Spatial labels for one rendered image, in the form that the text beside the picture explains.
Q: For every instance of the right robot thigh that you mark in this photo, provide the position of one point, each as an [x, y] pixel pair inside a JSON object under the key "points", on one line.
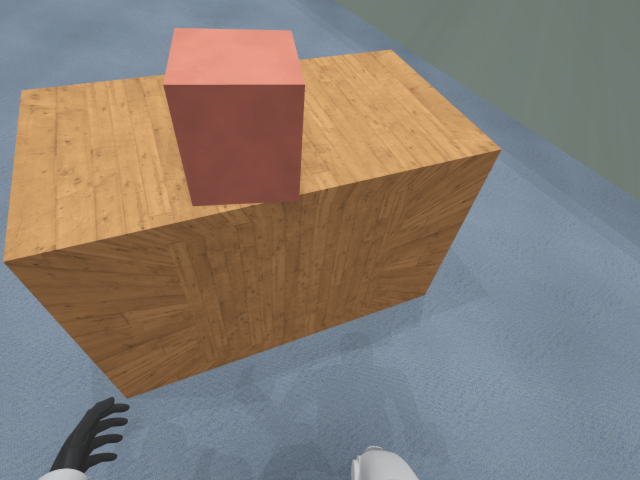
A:
{"points": [[381, 465]]}

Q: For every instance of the pedestal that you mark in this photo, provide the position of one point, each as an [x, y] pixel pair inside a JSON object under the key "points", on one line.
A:
{"points": [[102, 231]]}

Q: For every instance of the carton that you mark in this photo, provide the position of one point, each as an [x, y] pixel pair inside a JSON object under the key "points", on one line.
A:
{"points": [[236, 100]]}

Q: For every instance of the robot left hand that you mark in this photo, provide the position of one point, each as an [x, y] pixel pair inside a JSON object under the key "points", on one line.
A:
{"points": [[75, 452]]}

